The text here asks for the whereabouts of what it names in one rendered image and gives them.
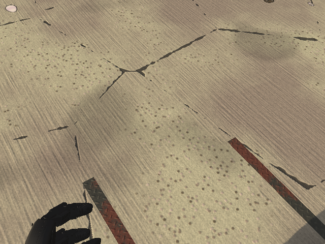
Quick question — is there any left robot hand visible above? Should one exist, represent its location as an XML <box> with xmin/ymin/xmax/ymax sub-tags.
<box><xmin>25</xmin><ymin>202</ymin><xmax>101</xmax><ymax>244</ymax></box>

